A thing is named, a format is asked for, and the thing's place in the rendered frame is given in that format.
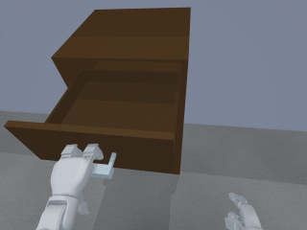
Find robot left hand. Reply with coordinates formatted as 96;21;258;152
50;143;104;216

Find cabinet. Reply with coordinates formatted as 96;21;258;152
51;7;191;175

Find left robot forearm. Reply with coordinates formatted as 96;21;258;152
36;194;80;230

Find drawer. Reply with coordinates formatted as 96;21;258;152
4;69;181;174

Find handle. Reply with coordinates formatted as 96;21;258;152
90;152;117;179

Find robot right hand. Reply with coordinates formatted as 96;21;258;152
224;193;262;230

